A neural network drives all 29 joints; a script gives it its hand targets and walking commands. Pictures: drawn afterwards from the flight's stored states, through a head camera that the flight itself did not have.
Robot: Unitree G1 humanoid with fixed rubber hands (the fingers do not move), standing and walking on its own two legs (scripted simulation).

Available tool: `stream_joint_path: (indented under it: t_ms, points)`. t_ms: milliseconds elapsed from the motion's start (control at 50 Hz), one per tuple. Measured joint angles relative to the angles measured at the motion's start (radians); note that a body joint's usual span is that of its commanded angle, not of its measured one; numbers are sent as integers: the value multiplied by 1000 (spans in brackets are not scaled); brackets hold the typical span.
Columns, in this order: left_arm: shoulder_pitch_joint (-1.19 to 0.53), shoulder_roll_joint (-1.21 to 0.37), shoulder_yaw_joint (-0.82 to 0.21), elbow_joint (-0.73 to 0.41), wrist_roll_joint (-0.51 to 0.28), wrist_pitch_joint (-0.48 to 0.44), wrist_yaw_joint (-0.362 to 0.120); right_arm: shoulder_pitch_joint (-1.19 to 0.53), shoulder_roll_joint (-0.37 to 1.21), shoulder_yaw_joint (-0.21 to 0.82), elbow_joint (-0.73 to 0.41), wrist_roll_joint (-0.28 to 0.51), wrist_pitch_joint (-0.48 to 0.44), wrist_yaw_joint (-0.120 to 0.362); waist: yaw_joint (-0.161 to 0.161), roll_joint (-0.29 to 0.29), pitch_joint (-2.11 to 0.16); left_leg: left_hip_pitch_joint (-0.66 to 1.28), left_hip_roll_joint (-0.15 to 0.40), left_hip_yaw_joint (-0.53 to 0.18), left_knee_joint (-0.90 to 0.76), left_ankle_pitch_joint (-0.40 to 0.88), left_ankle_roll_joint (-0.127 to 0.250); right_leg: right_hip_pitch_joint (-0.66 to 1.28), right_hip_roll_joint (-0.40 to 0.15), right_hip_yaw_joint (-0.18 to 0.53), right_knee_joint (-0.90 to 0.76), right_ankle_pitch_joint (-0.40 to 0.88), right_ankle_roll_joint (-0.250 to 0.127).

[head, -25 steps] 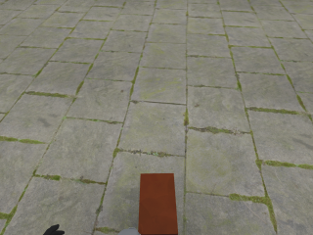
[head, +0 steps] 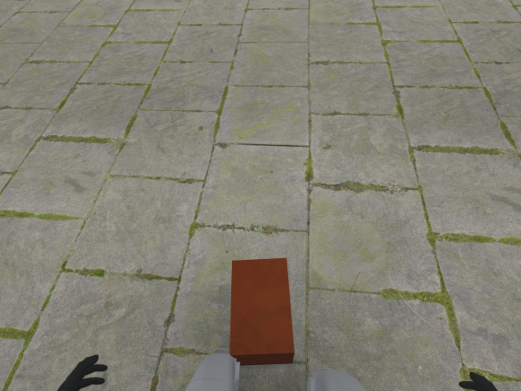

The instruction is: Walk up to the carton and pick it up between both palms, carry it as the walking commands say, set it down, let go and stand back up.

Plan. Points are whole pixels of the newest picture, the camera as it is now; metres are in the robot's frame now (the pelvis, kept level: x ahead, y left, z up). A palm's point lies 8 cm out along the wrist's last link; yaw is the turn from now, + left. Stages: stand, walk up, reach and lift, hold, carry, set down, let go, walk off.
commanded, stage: walk up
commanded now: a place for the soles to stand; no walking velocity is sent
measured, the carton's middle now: (262, 311) +0.40 +0.06 -0.62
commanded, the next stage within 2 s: none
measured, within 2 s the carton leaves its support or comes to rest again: neither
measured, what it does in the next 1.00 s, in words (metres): walks backwards: left foot, then right foot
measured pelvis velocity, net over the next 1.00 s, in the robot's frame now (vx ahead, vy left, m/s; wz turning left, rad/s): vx -0.13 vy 0.00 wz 0.06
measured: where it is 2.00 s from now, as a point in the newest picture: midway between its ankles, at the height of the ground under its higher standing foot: outside the picture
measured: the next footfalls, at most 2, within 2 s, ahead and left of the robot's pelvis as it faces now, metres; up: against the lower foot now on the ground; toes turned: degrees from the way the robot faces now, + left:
left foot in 0.58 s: -0.04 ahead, +0.16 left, +0.01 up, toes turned +1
right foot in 0.86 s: -0.08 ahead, -0.08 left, +0.00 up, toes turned -2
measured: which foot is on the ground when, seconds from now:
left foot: down 0.00-0.00, up 0.02-0.56, down 0.58-0.86, up 0.88-1.00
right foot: down 0.00-0.58, up 0.60-0.84, down 0.86-1.00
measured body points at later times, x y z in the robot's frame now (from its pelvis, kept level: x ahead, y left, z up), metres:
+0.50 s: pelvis -0.11 +0.01 +0.01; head -0.06 -0.02 +0.45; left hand -0.02 +0.32 -0.09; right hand -0.03 -0.30 -0.14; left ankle -0.06 +0.15 -0.64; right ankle +0.00 -0.07 -0.68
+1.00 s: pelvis -0.13 +0.00 +0.01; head -0.11 +0.00 +0.45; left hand -0.09 +0.33 -0.11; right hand -0.05 -0.33 -0.11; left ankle -0.09 +0.14 -0.64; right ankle -0.12 -0.07 -0.68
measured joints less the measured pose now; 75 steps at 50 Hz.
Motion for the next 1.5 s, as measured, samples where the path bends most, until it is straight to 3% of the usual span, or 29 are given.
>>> stream_joint_path:
  t_ms: [80,140,220,480,580,620,720,800,860,940,1020,1200,1260,1320,1380,1460,1500]
  points:
    - [2,-45,0,0,0,4,-1,-46,0,0,1,0,35,-8,0,34,65,-26,-46,-16,234,-177,31,0,12,-7,26,-10,-31]
    - [2,-84,0,0,0,6,-1,-46,0,0,11,0,51,-8,-1,47,65,-26,-94,-17,391,-180,33,-7,4,-10,-9,32,-33]
    - [1,-105,0,0,0,5,8,-31,-1,0,34,0,54,-5,-1,58,65,-27,-99,-18,444,-177,23,-35,-3,-22,-61,93,-34]
    - [6,-89,0,0,0,5,14,30,-1,1,100,0,47,31,-2,55,51,-6,-78,-19,282,-177,14,-63,-48,-51,-85,179,-40]
    - [4,-62,1,0,0,8,6,113,-4,-6,100,0,26,44,-3,41,-19,103,-57,-20,67,-178,51,-114,-53,-53,-46,152,-20]
    - [-12,-55,1,1,0,18,10,155,-3,-10,104,0,21,44,-3,39,-14,103,-56,-19,97,-160,63,-127,-41,-32,43,13,-20]
    - [-9,-10,0,0,0,18,-4,177,10,-10,128,0,15,44,-2,-11,-25,99,-55,-19,82,-160,63,-129,-3,18,167,65,-20]
    - [20,22,2,0,0,18,-15,159,10,-10,102,0,-4,44,-1,-51,-28,87,-54,-18,40,-154,62,-65,16,18,148,17,-20]
    - [69,25,2,0,0,14,-16,147,4,-10,73,0,-6,44,1,-55,-48,62,-47,-17,45,-131,64,43,26,21,-36,-63,-20]
    - [147,2,2,1,0,7,-15,116,2,-10,71,0,-4,44,3,-31,-43,32,-52,-18,230,-165,68,64,45,12,-23,-20,-20]
    - [186,-16,3,0,0,-8,-12,115,2,-10,71,0,-5,44,4,-18,-54,31,-56,-19,273,-166,67,96,33,12,-40,-27,-18]
    - [188,-19,3,0,0,-42,2,99,2,-10,67,0,-9,44,3,11,-54,31,-54,-20,69,-166,65,99,4,11,-55,-69,14]
    - [179,-22,3,0,0,-42,4,96,2,-10,65,0,-35,44,3,11,-54,40,-65,-18,0,-41,51,88,-12,11,-19,-47,24]
    - [156,-27,3,0,0,-42,14,97,2,-10,60,0,-42,44,3,15,-64,58,-65,-19,-5,-75,56,23,22,48,127,-43,24]
    - [112,-21,3,0,0,-42,21,96,2,-10,39,0,-49,34,3,7,-69,63,-65,-18,-22,-79,59,-38,32,50,163,-55,24]
    - [65,-20,3,-1,0,-42,21,93,3,-10,27,0,-52,31,4,0,-69,63,-65,-17,-12,-91,47,-49,16,51,58,-48,24]
    - [57,-20,3,-1,0,-48,21,86,3,-10,26,0,-46,31,4,-1,-69,60,-64,-17,11,-104,37,-21,9,51,-73,69,24]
